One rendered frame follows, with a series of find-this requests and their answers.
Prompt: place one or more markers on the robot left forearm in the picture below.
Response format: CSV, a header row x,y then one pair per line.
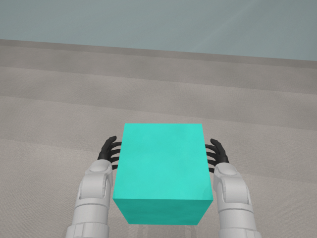
x,y
92,202

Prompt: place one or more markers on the robot right forearm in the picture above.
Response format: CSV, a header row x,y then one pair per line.
x,y
234,204

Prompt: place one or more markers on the robot left hand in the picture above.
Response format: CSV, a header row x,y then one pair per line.
x,y
106,151

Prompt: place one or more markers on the carton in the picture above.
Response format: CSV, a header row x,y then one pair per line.
x,y
163,175

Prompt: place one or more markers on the robot right hand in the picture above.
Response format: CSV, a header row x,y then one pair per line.
x,y
220,156

